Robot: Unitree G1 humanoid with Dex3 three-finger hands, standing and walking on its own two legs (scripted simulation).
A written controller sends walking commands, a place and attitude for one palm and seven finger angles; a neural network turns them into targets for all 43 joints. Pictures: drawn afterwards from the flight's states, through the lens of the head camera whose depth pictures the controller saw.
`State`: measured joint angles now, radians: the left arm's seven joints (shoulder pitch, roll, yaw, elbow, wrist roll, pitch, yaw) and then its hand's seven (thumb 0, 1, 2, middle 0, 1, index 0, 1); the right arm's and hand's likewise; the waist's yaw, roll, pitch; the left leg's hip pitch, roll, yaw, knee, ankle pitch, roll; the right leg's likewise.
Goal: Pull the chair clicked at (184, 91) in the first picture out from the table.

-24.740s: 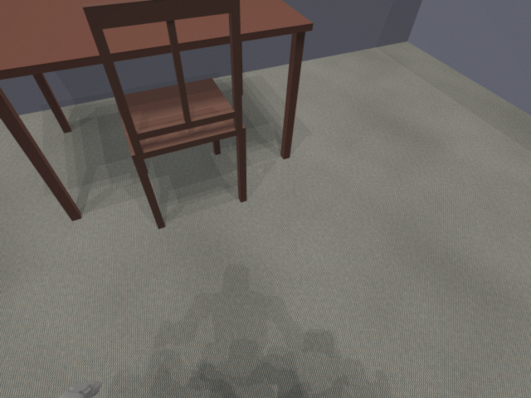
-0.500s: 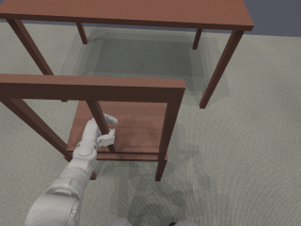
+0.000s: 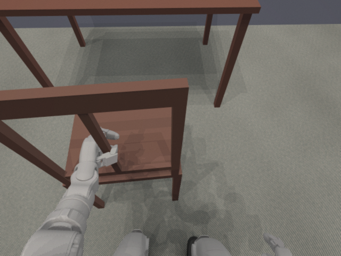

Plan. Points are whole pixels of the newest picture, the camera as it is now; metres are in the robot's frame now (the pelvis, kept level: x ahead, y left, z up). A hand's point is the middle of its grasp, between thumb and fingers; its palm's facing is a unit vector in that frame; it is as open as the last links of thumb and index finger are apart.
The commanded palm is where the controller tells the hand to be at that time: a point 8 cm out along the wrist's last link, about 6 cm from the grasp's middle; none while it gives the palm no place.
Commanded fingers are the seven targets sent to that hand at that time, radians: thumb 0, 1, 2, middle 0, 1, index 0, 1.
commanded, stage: step backward, pulling the chair out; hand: left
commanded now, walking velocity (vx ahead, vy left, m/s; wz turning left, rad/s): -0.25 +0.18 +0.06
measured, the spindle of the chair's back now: (105, 147) +0.38 +0.19 -0.05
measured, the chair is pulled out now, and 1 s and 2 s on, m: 0.46 0.64 0.64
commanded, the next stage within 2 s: stop walking, hand still on the chair in 0.14 s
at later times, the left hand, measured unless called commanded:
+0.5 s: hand (102, 206) +0.22 +0.17 -0.05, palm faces +0.11 -0.97 -0.20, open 5.5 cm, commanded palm +0.20 +0.22 -0.04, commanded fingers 0.00 0.90 0.90 -0.50 -1.45 -0.50 -1.45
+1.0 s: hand (103, 225) +0.19 +0.16 -0.05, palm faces +0.03 -0.98 -0.19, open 5.4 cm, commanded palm +0.17 +0.21 -0.04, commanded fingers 0.00 0.90 0.90 -0.50 -1.45 -0.50 -1.45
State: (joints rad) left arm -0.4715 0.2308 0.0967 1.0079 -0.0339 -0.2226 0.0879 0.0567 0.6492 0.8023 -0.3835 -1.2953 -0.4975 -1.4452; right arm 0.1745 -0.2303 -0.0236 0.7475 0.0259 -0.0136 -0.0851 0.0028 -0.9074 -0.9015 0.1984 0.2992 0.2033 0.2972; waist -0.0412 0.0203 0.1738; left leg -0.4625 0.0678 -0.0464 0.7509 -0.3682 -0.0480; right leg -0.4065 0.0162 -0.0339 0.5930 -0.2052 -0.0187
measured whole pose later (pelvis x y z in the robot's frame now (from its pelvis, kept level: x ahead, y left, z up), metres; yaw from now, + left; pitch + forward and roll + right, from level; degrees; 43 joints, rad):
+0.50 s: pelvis -0.08 +0.00 +0.01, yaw +0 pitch -1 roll -1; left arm -0.27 0.20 0.08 0.85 -0.06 -0.14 0.07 0.08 0.65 0.80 -0.37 -1.27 -0.50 -1.45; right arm 0.25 -0.19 0.02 0.74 0.03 -0.01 -0.07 0.01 -0.91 -0.90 0.20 0.30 0.21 0.30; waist -0.03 0.04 0.13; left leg -0.27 0.10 0.02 0.54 -0.26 -0.05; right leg -0.25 0.01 -0.04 0.49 -0.22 0.00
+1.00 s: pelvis -0.08 +0.02 +0.02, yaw -1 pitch -2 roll +0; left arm -0.08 0.14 -0.02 0.74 -0.01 -0.13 0.10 0.05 0.66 0.79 -0.33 -1.33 -0.50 -1.45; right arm 0.20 -0.19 0.01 0.69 0.02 0.01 -0.10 0.01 -0.91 -0.90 0.20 0.30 0.20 0.30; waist -0.01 0.01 0.05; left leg -0.20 0.04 0.07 0.47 -0.24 -0.01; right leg -0.22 -0.04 0.01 0.47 -0.22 0.03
